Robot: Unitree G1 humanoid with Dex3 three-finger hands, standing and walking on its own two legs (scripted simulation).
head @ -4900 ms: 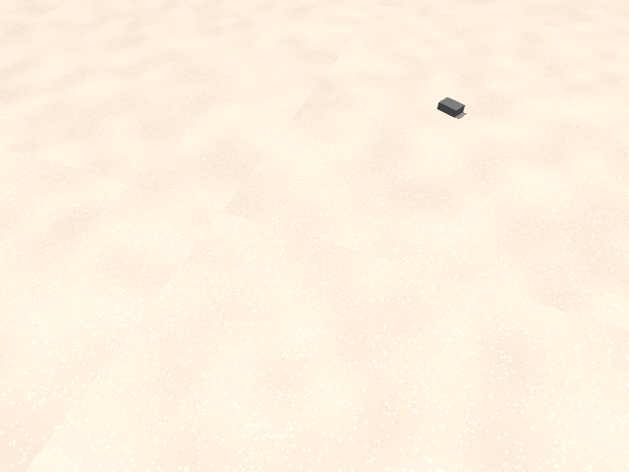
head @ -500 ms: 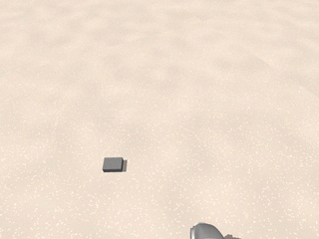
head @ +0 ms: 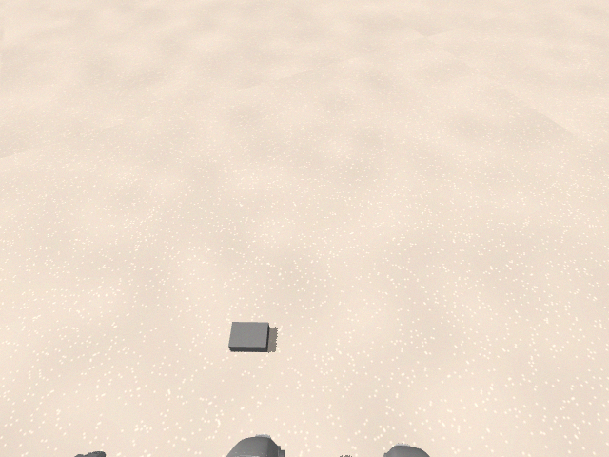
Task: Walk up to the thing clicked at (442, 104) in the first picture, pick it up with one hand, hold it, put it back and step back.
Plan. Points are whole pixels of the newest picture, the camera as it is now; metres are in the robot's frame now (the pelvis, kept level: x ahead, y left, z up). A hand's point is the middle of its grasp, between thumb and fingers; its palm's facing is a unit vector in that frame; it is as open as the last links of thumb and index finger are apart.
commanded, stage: walk up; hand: left
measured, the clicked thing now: (249, 336) +0.55 +0.26 -0.71
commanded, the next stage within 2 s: stand in 1.44 s
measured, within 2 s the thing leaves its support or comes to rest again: neither
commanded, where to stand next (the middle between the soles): +0.08 -0.04 m, yaw +0 degrees
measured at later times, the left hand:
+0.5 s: hand out of the picture +0.07 +0.26 -0.13, palm faces +0.00 -0.94 -0.34, open 7.3 cm
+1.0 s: hand out of the picture +0.13 +0.24 -0.11, palm faces -0.02 -0.95 -0.31, open 7.3 cm
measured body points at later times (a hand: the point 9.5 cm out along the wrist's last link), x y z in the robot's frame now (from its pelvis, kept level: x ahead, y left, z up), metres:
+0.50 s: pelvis +0.01 +0.00 +0.03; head +0.03 +0.00 +0.48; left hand +0.07 +0.31 -0.10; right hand +0.15 -0.31 -0.09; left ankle +0.06 +0.14 -0.70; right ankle +0.03 -0.15 -0.70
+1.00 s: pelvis +0.03 -0.01 +0.04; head +0.04 -0.01 +0.49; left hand +0.13 +0.29 -0.09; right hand +0.09 -0.32 -0.09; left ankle +0.06 +0.14 -0.70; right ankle +0.03 -0.15 -0.70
